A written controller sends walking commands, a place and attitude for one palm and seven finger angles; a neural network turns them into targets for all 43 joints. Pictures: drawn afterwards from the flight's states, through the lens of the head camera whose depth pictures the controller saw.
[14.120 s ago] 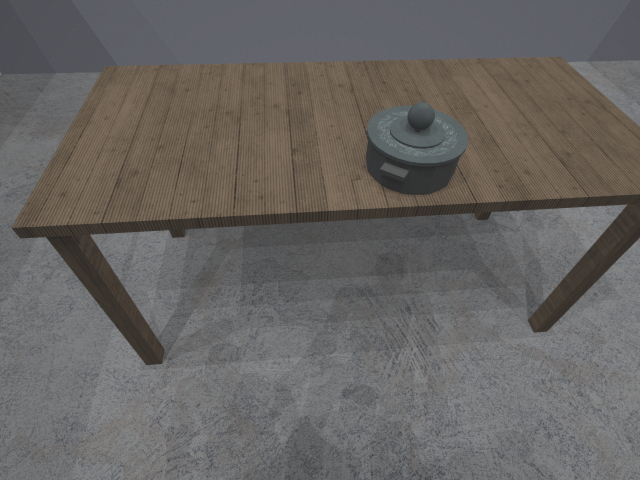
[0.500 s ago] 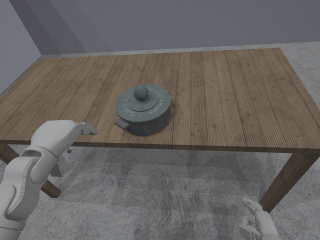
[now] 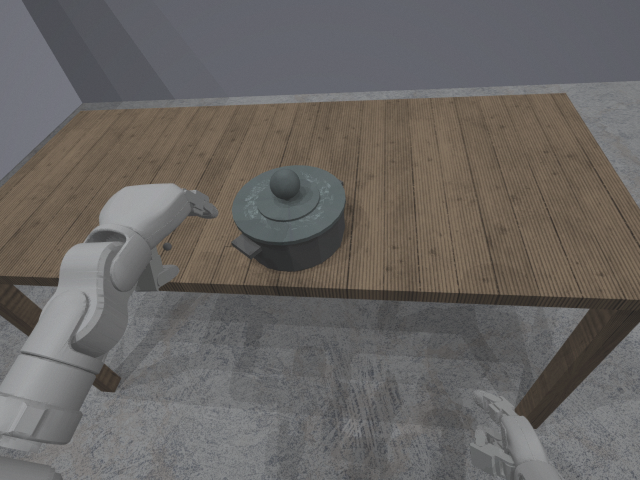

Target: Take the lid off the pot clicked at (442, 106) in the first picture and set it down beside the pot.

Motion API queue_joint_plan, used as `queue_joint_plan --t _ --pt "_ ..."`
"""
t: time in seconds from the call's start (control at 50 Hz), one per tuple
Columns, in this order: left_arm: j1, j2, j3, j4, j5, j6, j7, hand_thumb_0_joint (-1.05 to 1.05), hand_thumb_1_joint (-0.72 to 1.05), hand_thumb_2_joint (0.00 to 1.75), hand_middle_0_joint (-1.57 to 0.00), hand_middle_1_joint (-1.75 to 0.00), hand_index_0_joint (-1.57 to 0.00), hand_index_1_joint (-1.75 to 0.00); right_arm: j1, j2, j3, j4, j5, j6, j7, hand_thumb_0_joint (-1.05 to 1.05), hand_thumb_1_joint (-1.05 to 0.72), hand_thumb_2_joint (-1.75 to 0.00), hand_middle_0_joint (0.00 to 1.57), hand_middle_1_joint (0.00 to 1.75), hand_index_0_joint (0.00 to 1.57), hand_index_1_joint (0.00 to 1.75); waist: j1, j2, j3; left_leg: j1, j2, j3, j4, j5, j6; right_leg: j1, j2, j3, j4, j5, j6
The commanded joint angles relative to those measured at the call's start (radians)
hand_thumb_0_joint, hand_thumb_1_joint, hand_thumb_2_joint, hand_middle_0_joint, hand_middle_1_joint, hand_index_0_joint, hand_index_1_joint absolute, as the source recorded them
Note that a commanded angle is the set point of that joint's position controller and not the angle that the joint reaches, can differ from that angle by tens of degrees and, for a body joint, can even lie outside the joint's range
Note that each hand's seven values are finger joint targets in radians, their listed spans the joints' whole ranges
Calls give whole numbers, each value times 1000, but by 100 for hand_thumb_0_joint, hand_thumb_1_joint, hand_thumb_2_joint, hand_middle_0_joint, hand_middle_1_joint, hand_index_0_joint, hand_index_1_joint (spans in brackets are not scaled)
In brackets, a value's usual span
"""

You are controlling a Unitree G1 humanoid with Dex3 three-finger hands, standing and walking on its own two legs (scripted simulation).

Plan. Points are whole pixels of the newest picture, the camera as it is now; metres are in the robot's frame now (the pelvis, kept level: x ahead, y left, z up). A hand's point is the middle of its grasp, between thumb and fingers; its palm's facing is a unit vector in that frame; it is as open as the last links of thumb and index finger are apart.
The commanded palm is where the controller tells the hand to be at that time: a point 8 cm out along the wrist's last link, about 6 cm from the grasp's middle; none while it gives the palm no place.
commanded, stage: move the open hand above the knob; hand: left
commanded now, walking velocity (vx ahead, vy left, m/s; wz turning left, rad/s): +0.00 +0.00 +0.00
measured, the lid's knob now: (285, 184) +0.57 +0.12 +0.05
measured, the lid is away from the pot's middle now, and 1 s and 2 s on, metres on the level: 0.00 0.00 0.00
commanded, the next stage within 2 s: none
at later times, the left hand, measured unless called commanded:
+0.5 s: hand (215, 204) +0.42 +0.18 +0.14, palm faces -0.22 -0.03 -0.98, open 10.5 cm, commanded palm +0.41 +0.18 +0.20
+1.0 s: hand (246, 181) +0.48 +0.15 +0.14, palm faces -0.29 -0.01 -0.96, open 10.5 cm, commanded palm +0.49 +0.15 +0.20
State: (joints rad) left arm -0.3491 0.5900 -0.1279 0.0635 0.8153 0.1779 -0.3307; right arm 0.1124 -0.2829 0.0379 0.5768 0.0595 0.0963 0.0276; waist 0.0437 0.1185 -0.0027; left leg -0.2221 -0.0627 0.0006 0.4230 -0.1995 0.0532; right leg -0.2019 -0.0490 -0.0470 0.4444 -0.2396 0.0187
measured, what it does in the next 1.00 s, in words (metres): stands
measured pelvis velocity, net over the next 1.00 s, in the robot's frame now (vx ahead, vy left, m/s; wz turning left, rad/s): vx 0.02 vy -0.01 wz -0.01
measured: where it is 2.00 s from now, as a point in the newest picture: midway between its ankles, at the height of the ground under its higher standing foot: outside the picture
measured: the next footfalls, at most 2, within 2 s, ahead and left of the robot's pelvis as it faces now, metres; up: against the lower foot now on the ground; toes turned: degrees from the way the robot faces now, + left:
none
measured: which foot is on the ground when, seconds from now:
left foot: down 0.00-1.00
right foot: down 0.00-1.00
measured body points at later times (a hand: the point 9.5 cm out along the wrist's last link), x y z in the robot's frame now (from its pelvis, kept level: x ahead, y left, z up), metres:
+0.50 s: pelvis +0.02 -0.02 +0.00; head +0.04 -0.07 +0.44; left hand +0.42 +0.18 +0.20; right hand +0.19 -0.27 -0.12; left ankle +0.02 +0.08 -0.74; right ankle +0.00 -0.13 -0.74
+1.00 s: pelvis +0.02 -0.01 +0.00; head +0.06 -0.04 +0.44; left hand +0.49 +0.15 +0.19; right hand +0.13 -0.26 -0.14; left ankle +0.02 +0.08 -0.74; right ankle +0.00 -0.13 -0.74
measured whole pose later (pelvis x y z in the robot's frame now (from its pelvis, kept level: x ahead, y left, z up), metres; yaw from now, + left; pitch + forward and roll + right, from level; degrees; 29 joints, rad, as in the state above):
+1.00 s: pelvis +0.02 -0.01 +0.00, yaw -1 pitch +6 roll +0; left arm -0.92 0.48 -0.28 0.72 0.88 0.21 -0.35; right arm 0.20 -0.29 0.02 0.65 0.08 0.15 0.00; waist -0.06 0.08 -0.03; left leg -0.32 -0.05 0.01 0.47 -0.24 0.05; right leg -0.31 -0.04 -0.04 0.50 -0.28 0.01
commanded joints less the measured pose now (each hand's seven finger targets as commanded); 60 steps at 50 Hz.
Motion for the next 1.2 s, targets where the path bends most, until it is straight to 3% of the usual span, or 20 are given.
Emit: queue_joint_plan --t 0.0,0.02,0.06,0.1,0.16,0.18,0.22,0.26,0.32,0.38,0.44,0.5,0.58,0.66,0.76,0.82,0.88,0.98,1.04,1.18 --pt "-436 201 102 -130 22 9 15 0 -36 146 -81 -8 -81 -8 -134 -113 -49 -163 8 -38 -5 0 -90 -90 20 30 20 30 -31 -85 -223 113 34 -60 -52 148 -16 -1 53 -11 -41 104 -55" --pt "-462 210 102 -161 28 8 15 0 -36 146 -81 -8 -81 -8 -145 -109 -46 -173 3 -41 -8 0 -90 -90 20 30 20 30 -23 -68 -279 132 23 -61 -43 173 -12 26 49 -3 -33 131 -55" --pt "-522 340 210 -224 44 -1 23 0 -36 146 -81 -8 -81 -8 -144 -110 -45 -174 -4 -53 -8 0 -90 -90 20 30 20 30 -8 -28 -383 167 22 -68 -14 263 -9 87 50 11 -8 209 -61" --pt "-547 341 210 -160 51 -1 23 0 -36 146 -81 -8 -81 -8 -121 -102 -42 -151 -5 -54 -11 0 -90 -90 20 30 20 30 -12 -29 -398 173 20 -67 -5 342 -10 101 47 9 1 273 -58" --pt "-424 278 199 79 31 22 22 0 -36 146 -81 -8 -81 -8 -94 -112 -40 -139 9 -44 -5 0 -90 -90 20 30 20 30 -17 -129 -267 77 20 -47 -5 276 -11 63 54 -2 -5 258 -54" --pt "-414 206 125 141 24 33 11 0 -36 146 -81 -8 -81 -8 -95 -108 -33 -137 12 -38 -6 0 -90 -90 20 30 20 30 -23 -162 -228 50 15 -30 -13 241 -11 49 49 -6 -8 247 -47" --pt "-456 140 56 83 10 40 -5 0 -36 146 -81 -8 -81 -8 -107 -115 -45 -152 19 -26 -1 0 -90 -90 20 30 20 30 -39 -156 -223 57 14 -22 -10 224 -7 28 43 -4 -12 255 -43" --pt "-527 94 7 -29 6 41 -19 0 -36 146 -81 -8 -81 -8 -133 -110 -54 -180 19 -27 3 0 -90 -90 20 30 20 30 -52 -128 -306 109 8 -27 19 260 4 42 43 5 -1 291 -47" --pt "-671 269 115 -96 39 21 -23 0 -36 146 -81 -8 -81 -8 -116 -113 -54 -166 7 -30 -10 0 -90 -90 20 30 20 30 -43 -81 -412 155 -1 -41 30 326 12 101 41 22 12 353 -44" --pt "-704 384 221 71 57 3 -4 0 -36 146 -81 -8 -81 -8 -67 -115 -42 -121 5 -29 -31 0 -90 -90 20 30 20 30 -43 -137 -374 97 -1 -31 28 311 14 124 42 24 10 375 -41" --pt "-645 258 130 212 33 1 0 0 -36 146 -81 -8 -81 -8 -58 -116 -42 -112 18 -17 -31 0 -90 -90 20 30 20 30 -46 -141 -286 46 2 -17 16 266 7 80 35 15 5 357 -39" --pt "-655 132 21 161 15 17 -17 0 -36 146 -81 -8 -81 -8 -76 -116 -57 -132 23 -10 -15 0 -90 -90 20 30 20 30 -60 -122 -344 89 1 -13 33 303 11 68 33 15 15 390 -40" --pt "-804 179 21 85 42 21 -30 0 -36 146 -81 -8 -81 -8 -72 -118 -61 -135 19 -4 -12 0 -90 -90 20 30 20 30 -79 -100 -414 138 0 -29 54 357 19 62 41 20 21 412 -40" --pt "-881 308 125 286 57 11 -7 0 -36 146 -81 -8 -81 -8 -14 -137 -56 -84 23 3 -37 0 -90 -90 20 30 20 30 -84 -153 -342 71 2 -27 38 263 19 51 44 17 6 357 -43" --pt "-930 156 21 275 47 -1 10 0 -36 146 -81 -8 -81 -8 -3 -118 -63 -91 18 -5 -29 0 -90 -90 20 30 20 30 -84 -93 -454 158 8 -43 55 397 19 34 44 11 29 395 -49" --pt "-920 97 -31 421 59 25 11 0 -36 146 -81 -8 -81 -8 18 -123 -62 -66 23 12 -19 0 -90 -90 20 30 20 30 -101 -125 -370 110 14 -36 47 341 10 -26 49 -3 23 347 -46" --pt "-993 115 -29 518 73 40 12 0 -36 146 -81 -8 -81 -8 32 -133 -60 -53 25 20 -26 0 -90 -90 20 30 20 30 -109 -175 -343 61 10 -26 34 258 12 -29 51 -4 17 310 -46" --pt "-1256 109 -52 461 79 0 26 0 -36 146 -81 -8 -81 -8 84 -122 -70 -32 13 -11 -44 0 -90 -90 20 30 20 30 -143 -85 -468 179 14 -50 48 314 17 -60 57 6 20 308 -50" --pt "-1242 92 -51 646 86 9 41 0 -36 146 -81 -8 -81 -8 134 -130 -70 13 14 -10 -51 0 -90 -90 20 30 20 30 -153 -127 -397 132 21 -48 35 276 10 -112 63 -6 16 267 -51" --pt "-1308 61 -66 787 117 32 67 0 -36 146 -81 -8 -81 -8 185 -145 -78 40 3 -17 -46 0 -90 -90 20 30 20 30 -164 -134 -440 114 30 -43 45 335 8 -126 64 2 25 302 -52"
